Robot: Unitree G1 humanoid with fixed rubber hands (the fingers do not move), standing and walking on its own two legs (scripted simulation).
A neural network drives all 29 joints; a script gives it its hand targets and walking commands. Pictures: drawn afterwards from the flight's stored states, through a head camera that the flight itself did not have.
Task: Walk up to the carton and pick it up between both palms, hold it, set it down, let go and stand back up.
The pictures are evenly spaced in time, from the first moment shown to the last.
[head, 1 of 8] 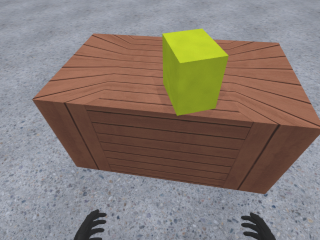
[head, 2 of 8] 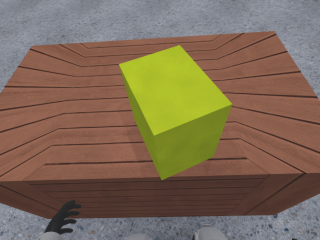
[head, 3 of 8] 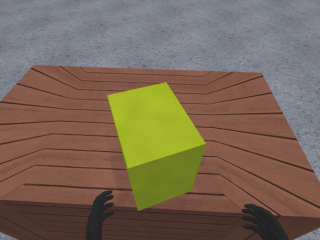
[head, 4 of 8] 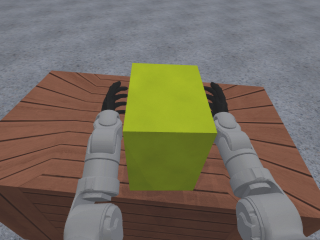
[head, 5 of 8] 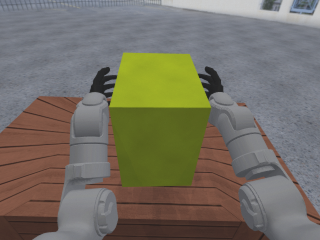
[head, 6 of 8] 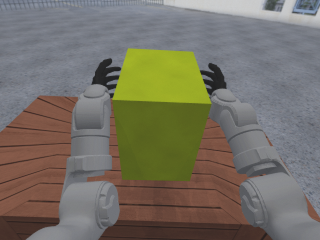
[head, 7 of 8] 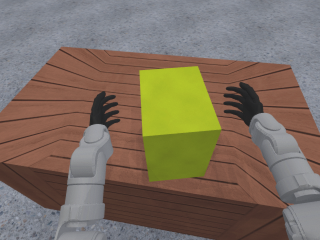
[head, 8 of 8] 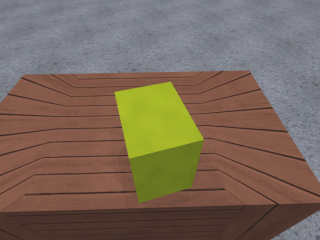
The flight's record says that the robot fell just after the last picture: no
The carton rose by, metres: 0.21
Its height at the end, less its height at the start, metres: +0.00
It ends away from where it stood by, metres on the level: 0.02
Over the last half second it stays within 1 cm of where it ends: yes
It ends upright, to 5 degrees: yes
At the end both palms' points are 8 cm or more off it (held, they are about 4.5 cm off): yes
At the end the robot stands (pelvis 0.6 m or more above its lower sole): yes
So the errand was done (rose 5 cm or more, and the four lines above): yes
